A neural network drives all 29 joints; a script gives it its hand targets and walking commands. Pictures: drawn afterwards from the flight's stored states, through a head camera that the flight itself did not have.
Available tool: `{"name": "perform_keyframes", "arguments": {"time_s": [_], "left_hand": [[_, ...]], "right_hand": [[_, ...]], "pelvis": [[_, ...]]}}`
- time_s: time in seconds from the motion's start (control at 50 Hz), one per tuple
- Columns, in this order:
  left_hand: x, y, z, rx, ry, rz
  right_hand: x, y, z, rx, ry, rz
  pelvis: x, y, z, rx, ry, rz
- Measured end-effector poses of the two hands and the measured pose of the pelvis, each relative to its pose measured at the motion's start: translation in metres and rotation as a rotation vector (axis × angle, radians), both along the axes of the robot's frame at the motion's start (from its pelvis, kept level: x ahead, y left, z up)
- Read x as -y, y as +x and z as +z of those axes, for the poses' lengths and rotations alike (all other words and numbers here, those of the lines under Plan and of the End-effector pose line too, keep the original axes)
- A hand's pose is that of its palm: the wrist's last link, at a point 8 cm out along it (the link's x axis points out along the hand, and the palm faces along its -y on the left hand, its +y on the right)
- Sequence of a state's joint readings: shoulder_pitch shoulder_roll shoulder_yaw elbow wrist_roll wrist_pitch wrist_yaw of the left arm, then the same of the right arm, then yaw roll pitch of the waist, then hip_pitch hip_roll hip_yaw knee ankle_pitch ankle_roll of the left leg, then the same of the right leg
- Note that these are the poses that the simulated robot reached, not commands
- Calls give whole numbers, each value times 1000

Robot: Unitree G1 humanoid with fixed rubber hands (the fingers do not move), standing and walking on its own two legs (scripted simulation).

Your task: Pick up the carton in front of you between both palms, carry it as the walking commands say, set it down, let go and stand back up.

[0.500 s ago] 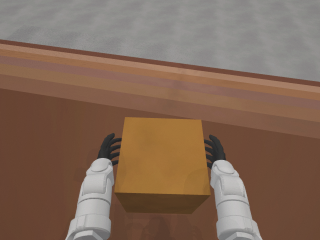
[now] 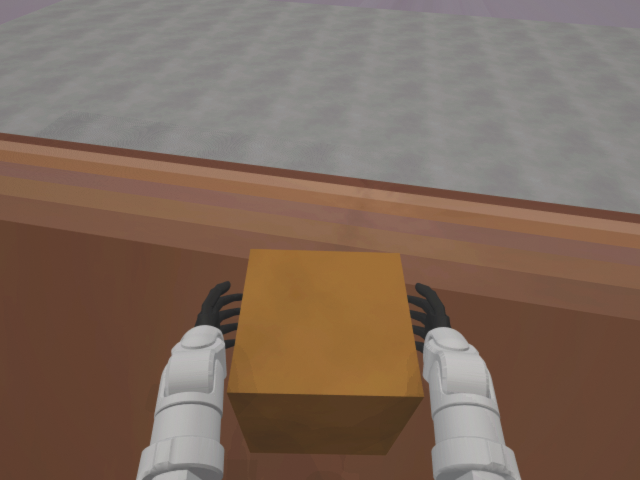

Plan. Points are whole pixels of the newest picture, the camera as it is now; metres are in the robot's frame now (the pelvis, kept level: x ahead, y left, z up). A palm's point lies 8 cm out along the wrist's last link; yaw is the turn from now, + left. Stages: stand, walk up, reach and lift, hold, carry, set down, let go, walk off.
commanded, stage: reach and lift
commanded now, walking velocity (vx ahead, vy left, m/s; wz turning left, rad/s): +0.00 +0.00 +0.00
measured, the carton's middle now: (321, 357) +0.31 +0.00 -0.05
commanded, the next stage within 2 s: hold in 0.72 s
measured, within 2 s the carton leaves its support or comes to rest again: neither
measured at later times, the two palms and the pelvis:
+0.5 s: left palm (209, 325) +0.31 +0.15 +0.04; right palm (436, 327) +0.31 -0.15 +0.04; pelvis +0.02 +0.00 +0.01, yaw +0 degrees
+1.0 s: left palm (204, 328) +0.30 +0.15 +0.06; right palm (442, 329) +0.30 -0.15 +0.06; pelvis +0.01 +0.00 +0.01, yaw +0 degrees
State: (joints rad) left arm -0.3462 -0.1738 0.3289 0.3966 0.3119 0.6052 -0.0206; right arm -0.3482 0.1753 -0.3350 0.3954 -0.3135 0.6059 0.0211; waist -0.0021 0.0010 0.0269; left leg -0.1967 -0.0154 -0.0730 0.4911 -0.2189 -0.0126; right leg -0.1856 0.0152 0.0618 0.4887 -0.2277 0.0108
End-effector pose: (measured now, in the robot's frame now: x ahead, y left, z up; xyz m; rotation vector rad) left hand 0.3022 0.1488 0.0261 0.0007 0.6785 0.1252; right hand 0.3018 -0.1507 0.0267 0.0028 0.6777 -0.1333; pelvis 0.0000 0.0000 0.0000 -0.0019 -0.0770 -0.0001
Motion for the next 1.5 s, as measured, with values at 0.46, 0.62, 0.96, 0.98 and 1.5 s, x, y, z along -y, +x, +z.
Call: {"name": "perform_keyframes", "arguments": {"time_s": [0.46,0.62,0.96,0.98,1.5], "left_hand": [[0,10,11,2,30,-23],[0,8,14,2,34,-24],[0,-4,31,23,30,-20],[0,-5,31,18,29,-20],[0,-2,31,18,25,-17]], "right_hand": [[0,10,11,2,-31,22],[0,8,13,2,-35,26],[0,-4,31,23,-30,24],[0,-4,31,18,-30,23],[0,-2,31,18,-24,16]], "pelvis": [[0,20,7,9,1,-3],[0,23,8,18,1,-2],[1,16,9,60,2,-4],[1,15,9,62,2,-4],[0,12,8,61,2,-6]]}}
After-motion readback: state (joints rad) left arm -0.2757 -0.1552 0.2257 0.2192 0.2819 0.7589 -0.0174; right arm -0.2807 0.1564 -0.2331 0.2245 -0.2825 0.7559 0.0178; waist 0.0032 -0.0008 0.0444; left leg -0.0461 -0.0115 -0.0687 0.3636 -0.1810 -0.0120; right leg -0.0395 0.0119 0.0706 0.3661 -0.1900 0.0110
